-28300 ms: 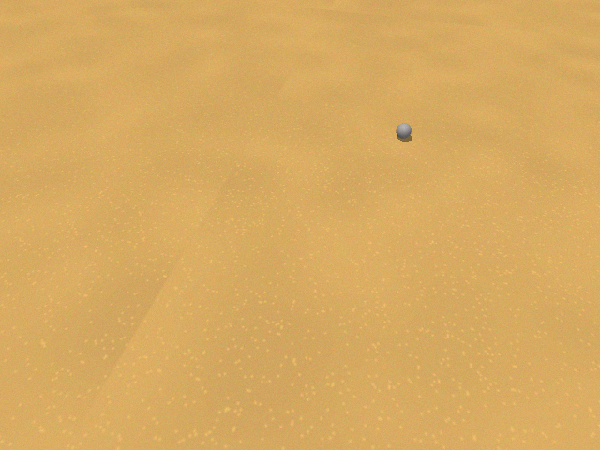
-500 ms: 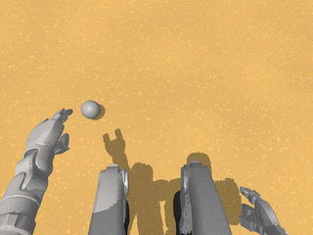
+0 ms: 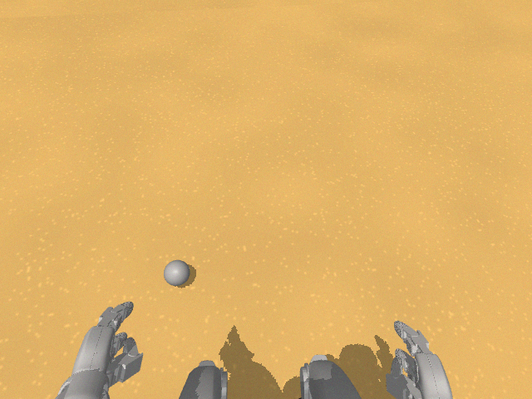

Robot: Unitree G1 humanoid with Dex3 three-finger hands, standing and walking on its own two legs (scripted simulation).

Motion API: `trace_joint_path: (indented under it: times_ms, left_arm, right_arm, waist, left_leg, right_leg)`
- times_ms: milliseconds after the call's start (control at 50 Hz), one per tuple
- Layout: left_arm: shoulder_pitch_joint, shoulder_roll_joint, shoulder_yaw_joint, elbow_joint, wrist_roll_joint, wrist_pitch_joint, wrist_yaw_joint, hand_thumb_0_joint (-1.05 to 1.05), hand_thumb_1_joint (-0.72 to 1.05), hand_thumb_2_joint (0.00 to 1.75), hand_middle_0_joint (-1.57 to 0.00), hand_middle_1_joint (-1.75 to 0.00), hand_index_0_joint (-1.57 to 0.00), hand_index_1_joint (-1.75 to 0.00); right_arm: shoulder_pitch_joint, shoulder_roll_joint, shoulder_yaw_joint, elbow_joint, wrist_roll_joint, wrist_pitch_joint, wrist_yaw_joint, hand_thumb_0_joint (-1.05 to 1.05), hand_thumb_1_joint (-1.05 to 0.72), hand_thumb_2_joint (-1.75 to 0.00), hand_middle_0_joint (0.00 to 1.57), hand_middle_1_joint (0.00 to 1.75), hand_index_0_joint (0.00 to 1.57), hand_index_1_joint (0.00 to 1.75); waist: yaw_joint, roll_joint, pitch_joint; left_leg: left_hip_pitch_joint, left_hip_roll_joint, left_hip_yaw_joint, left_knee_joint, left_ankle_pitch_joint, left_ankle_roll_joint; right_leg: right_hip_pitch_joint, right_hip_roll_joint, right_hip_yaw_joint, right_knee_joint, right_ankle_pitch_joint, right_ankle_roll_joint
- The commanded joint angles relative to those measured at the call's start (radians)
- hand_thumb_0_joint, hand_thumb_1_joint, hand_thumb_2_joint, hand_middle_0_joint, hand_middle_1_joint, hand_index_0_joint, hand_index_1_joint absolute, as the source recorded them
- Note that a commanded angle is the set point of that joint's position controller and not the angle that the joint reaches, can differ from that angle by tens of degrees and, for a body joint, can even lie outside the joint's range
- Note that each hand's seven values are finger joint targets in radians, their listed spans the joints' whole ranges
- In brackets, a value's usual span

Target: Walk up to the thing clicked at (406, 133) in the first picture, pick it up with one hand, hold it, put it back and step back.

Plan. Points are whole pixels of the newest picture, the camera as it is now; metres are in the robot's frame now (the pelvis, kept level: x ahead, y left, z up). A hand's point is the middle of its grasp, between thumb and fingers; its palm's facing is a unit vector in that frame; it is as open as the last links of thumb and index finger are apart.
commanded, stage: home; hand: left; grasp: from above
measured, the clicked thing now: (176, 272) +0.57 +0.26 -0.61
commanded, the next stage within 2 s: none
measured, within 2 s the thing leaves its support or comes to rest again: neither
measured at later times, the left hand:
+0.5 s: hand (119, 373) +0.19 +0.18 +0.01, palm faces +0.07 -0.98 -0.19, open 7.4 cm
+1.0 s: hand (124, 364) +0.20 +0.18 +0.01, palm faces +0.06 -0.98 -0.20, open 7.4 cm
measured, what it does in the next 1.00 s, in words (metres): rises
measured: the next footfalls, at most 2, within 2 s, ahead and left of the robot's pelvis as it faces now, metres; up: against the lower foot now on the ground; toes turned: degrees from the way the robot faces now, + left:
none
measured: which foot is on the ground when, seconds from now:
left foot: down 0.00-1.00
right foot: down 0.00-1.00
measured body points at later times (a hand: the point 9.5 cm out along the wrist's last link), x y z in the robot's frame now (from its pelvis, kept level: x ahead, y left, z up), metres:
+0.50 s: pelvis +0.03 +0.00 +0.06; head +0.05 +0.01 +0.51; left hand +0.18 +0.23 +0.03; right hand +0.21 -0.24 +0.01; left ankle +0.03 +0.12 -0.62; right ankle +0.05 -0.14 -0.62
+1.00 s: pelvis +0.04 +0.00 +0.06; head +0.06 +0.00 +0.51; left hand +0.19 +0.23 +0.03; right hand +0.20 -0.25 -0.01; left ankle +0.03 +0.12 -0.62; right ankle +0.05 -0.14 -0.62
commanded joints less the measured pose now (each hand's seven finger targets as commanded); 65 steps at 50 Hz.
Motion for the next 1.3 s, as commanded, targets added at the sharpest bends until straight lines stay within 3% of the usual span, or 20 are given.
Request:
trace_joint_path:
  times_ms: [0, 100, 260, 340, 480, 660, 760, 1220, 1280]
  left_arm:
    - [0.042, 0.085, 0.087, -0.260, -0.052, 0.001, 0.011, 0.00, 0.90, 0.90, -0.20, -0.30, -0.20, -0.30]
    - [0.165, 0.053, 0.082, -0.349, -0.088, 0.041, -0.004, 0.00, 0.90, 0.90, -0.20, -0.30, -0.20, -0.30]
    - [0.232, 0.040, 0.066, -0.379, -0.086, 0.059, -0.047, 0.00, 0.90, 0.90, -0.20, -0.30, -0.20, -0.30]
    - [0.197, 0.045, 0.064, -0.371, -0.077, 0.050, -0.059, 0.00, 0.90, 0.90, -0.20, -0.30, -0.20, -0.30]
    - [0.188, 0.054, 0.073, -0.373, -0.069, 0.033, -0.065, 0.00, 0.90, 0.90, -0.20, -0.30, -0.20, -0.30]
    - [0.211, 0.051, 0.067, -0.368, -0.066, 0.031, -0.059, 0.00, 0.90, 0.90, -0.20, -0.30, -0.20, -0.30]
    - [0.202, 0.051, 0.070, -0.354, -0.070, 0.030, -0.060, 0.00, 0.90, 0.90, -0.20, -0.30, -0.20, -0.30]
    - [0.202, 0.052, 0.069, -0.366, -0.068, 0.031, -0.062, 0.00, 0.90, 0.90, -0.20, -0.30, -0.20, -0.30]
    - [0.192, 0.055, 0.071, -0.369, -0.069, 0.034, -0.062, 0.00, 0.90, 0.90, -0.20, -0.30, -0.20, -0.30]
  right_arm:
    - [0.016, -0.128, -0.050, -0.150, -0.008, -0.075, -0.044, 0.00, -0.90, -0.90, 0.20, 0.30, 0.20, 0.30]
    - [0.028, -0.117, -0.046, -0.176, -0.013, -0.101, -0.067, 0.00, -0.90, -0.90, 0.20, 0.30, 0.20, 0.30]
    - [0.030, -0.125, -0.059, -0.183, -0.028, -0.137, -0.073, 0.00, -0.90, -0.90, 0.20, 0.30, 0.20, 0.30]
    - [0.023, -0.131, -0.065, -0.171, -0.034, -0.155, -0.071, 0.00, -0.90, -0.90, 0.20, 0.30, 0.20, 0.30]
    - [0.008, -0.135, -0.067, -0.157, -0.039, -0.169, -0.066, 0.00, -0.90, -0.90, 0.20, 0.30, 0.20, 0.30]
    - [0.010, -0.136, -0.069, -0.141, -0.041, -0.169, -0.066, 0.00, -0.90, -0.90, 0.20, 0.30, 0.20, 0.30]
    - [0.001, -0.134, -0.067, -0.142, -0.041, -0.170, -0.067, 0.00, -0.90, -0.90, 0.20, 0.30, 0.20, 0.30]
    - [0.009, -0.136, -0.073, -0.142, -0.039, -0.173, -0.069, 0.00, -0.90, -0.90, 0.20, 0.30, 0.20, 0.30]
    - [0.004, -0.135, -0.072, -0.146, -0.039, -0.173, -0.069, 0.00, -0.90, -0.90, 0.20, 0.30, 0.20, 0.30]
  waist:
    - [0.006, 0.063, -0.224]
    - [0.020, 0.046, -0.160]
    - [0.019, 0.008, -0.044]
    - [0.011, -0.003, -0.044]
    - [0.028, 0.047, -0.049]
    - [0.028, 0.035, -0.101]
    - [0.029, 0.008, -0.072]
    - [0.029, 0.015, -0.079]
    - [0.029, 0.014, -0.058]
  left_leg:
    - [0.325, -0.026, -0.015, -0.334, 0.179, 0.021]
    - [0.391, -0.032, 0.006, -0.406, 0.255, 0.020]
    - [0.428, -0.039, 0.020, -0.471, 0.240, 0.027]
    - [0.443, -0.041, 0.022, -0.470, 0.253, 0.029]
    - [0.471, -0.035, 0.012, -0.489, 0.256, 0.019]
    - [0.501, -0.034, 0.014, -0.470, 0.362, 0.015]
    - [0.478, -0.036, 0.015, -0.475, 0.302, 0.022]
    - [0.478, -0.033, 0.021, -0.466, 0.309, 0.020]
    - [0.466, -0.035, 0.022, -0.470, 0.269, 0.022]
  right_leg:
    - [0.304, 0.036, 0.010, -0.294, 0.166, -0.027]
    - [0.411, 0.045, -0.009, -0.382, 0.221, -0.025]
    - [0.444, 0.050, -0.025, -0.458, 0.191, -0.019]
    - [0.449, 0.046, -0.022, -0.459, 0.204, -0.018]
    - [0.454, 0.048, -0.025, -0.445, 0.201, -0.021]
    - [0.490, 0.049, -0.021, -0.430, 0.288, -0.023]
    - [0.482, 0.049, -0.021, -0.448, 0.247, -0.018]
    - [0.481, 0.045, -0.013, -0.439, 0.254, -0.016]
    - [0.471, 0.045, -0.012, -0.452, 0.222, -0.013]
